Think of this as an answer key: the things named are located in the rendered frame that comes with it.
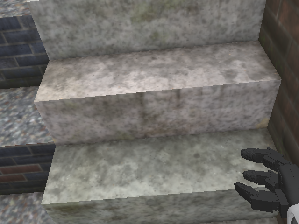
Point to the right robot hand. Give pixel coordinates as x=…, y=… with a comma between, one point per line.
x=283, y=186

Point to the robot right forearm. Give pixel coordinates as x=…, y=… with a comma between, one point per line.
x=293, y=214

